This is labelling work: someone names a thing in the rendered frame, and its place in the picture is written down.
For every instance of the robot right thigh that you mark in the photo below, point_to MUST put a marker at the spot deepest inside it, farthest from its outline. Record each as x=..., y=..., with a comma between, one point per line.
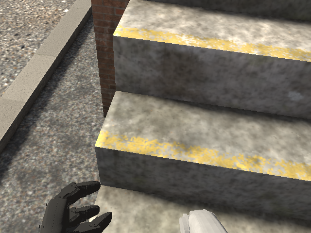
x=200, y=221

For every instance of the robot left hand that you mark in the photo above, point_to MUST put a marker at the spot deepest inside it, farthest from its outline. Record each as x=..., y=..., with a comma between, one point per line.
x=59, y=218

